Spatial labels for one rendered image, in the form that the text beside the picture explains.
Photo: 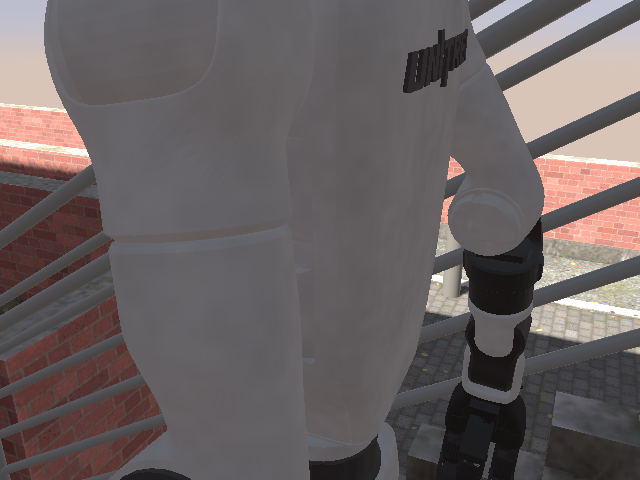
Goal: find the right robot upper arm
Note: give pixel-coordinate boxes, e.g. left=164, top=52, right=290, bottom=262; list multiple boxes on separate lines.
left=447, top=0, right=545, bottom=256

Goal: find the robot right forearm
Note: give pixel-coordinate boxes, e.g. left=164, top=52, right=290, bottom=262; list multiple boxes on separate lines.
left=462, top=217, right=544, bottom=404

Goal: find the left robot upper arm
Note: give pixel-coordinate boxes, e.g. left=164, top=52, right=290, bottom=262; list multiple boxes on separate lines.
left=44, top=0, right=315, bottom=480

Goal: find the robot right hand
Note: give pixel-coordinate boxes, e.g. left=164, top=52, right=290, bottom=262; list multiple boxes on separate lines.
left=435, top=381, right=526, bottom=480

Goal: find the robot torso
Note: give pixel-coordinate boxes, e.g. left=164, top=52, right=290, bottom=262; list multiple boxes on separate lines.
left=286, top=0, right=468, bottom=480

